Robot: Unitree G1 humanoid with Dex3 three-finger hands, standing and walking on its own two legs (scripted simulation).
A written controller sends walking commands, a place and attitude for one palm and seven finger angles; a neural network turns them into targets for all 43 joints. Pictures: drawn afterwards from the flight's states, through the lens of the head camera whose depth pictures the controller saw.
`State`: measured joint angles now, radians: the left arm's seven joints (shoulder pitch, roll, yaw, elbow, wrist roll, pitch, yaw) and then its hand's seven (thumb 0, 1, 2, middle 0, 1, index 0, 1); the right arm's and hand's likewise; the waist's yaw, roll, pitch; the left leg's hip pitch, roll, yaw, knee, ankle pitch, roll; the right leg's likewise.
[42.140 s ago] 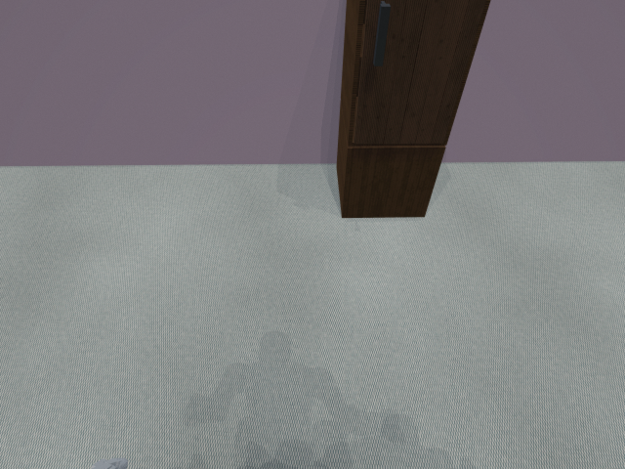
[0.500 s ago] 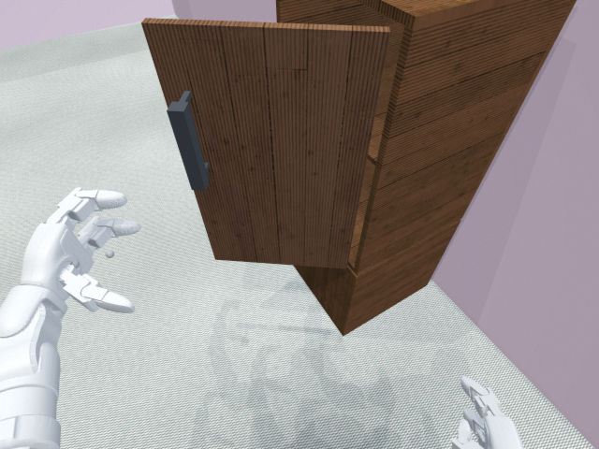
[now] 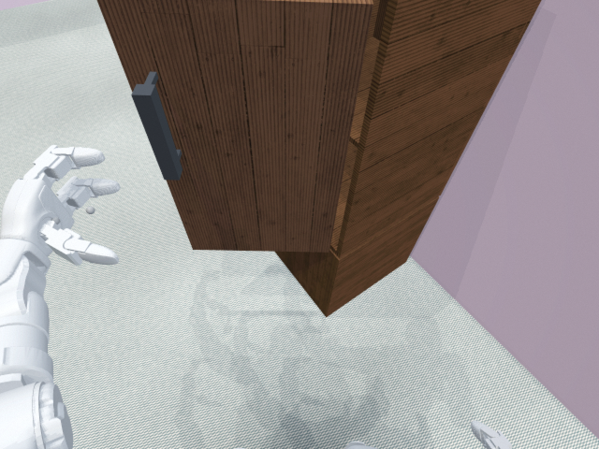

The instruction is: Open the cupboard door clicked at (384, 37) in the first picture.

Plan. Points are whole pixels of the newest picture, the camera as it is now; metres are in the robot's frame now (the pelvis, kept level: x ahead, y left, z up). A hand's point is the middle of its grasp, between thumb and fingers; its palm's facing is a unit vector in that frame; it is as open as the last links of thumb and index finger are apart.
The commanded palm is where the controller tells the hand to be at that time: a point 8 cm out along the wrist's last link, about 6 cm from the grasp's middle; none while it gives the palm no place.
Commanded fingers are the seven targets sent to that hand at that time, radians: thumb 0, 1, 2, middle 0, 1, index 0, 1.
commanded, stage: move the hooked fingers beside the handle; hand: left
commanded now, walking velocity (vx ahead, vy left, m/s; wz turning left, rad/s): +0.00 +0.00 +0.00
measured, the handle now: (163, 128) +0.57 +0.23 +0.09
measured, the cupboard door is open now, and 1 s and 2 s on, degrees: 54 54 54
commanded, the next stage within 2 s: slide the fingers in behind the handle in 1.70 s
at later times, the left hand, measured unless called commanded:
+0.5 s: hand (98, 169) +0.46 +0.29 +0.10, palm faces -0.01 -1.00 +0.00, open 14.0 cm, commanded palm +0.45 +0.34 +0.10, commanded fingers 0.00 -0.50 0.30 -0.30 -1.20 -0.30 -1.20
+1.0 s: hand (119, 135) +0.54 +0.29 +0.10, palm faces +0.00 -1.00 -0.01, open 14.0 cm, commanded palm +0.51 +0.34 +0.09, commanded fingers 0.00 -0.50 0.30 -0.30 -1.20 -0.30 -1.20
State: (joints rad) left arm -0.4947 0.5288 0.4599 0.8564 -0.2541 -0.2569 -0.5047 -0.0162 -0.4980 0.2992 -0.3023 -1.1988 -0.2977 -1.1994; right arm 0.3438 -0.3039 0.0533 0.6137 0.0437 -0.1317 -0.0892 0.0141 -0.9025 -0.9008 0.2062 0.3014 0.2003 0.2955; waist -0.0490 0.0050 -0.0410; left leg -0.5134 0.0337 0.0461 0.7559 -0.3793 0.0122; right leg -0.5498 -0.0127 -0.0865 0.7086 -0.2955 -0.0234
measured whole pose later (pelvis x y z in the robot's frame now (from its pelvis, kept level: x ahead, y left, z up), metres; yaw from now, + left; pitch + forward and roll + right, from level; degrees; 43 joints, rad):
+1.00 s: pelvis +0.02 +0.02 -0.02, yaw -2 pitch +20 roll -3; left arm -1.00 0.84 0.54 1.30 -0.07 -0.27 -0.50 -0.02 -0.50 0.30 -0.30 -1.20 -0.30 -1.20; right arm 0.44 -0.30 0.07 0.59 0.00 0.08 -0.05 0.01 -0.90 -0.90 0.21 0.30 0.20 0.30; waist -0.21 0.00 -0.06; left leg -0.79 0.06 0.05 0.89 -0.45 0.03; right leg -0.81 0.01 -0.08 0.77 -0.31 0.00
